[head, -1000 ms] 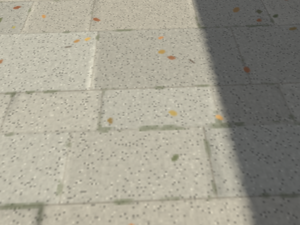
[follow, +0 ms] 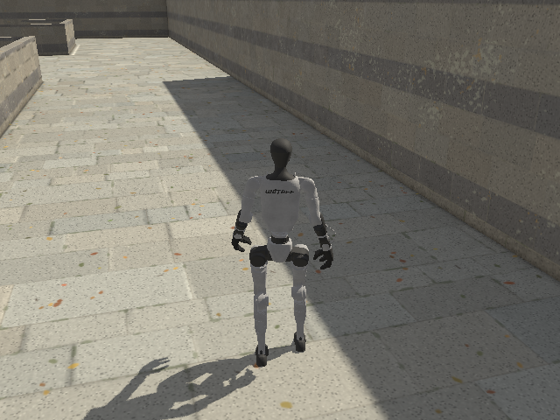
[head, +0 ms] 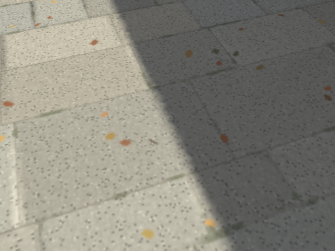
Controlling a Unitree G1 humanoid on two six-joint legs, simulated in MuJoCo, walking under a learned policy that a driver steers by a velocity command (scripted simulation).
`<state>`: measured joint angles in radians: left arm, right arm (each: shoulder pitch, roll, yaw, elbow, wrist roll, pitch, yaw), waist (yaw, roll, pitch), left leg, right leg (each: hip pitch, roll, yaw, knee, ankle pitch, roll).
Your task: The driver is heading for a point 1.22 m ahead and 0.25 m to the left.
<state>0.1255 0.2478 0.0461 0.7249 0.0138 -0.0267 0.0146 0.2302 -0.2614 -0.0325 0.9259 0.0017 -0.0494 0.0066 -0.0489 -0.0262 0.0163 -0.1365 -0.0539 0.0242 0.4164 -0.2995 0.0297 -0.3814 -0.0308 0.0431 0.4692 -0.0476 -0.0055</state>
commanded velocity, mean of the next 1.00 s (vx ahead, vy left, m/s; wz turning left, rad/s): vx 0.19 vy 0.00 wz -0.01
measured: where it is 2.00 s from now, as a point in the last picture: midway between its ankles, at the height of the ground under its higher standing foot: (161, 206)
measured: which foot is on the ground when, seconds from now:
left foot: down 0.00-0.74, up 0.76-1.00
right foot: down 0.00-1.00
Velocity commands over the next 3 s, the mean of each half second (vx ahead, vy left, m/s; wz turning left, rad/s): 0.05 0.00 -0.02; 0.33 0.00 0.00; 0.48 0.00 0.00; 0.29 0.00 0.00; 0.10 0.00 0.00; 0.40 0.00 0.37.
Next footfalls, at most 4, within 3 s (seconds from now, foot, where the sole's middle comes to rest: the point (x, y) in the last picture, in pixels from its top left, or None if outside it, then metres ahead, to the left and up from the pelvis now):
1.22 left None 0.45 0.13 -0.77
1.78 right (188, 186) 0.77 -0.09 -0.77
2.10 left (133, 197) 0.72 0.15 -0.77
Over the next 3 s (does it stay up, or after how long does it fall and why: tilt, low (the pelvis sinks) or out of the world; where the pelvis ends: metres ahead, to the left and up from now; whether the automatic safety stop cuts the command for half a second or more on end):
stays up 0.93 0.06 -0.02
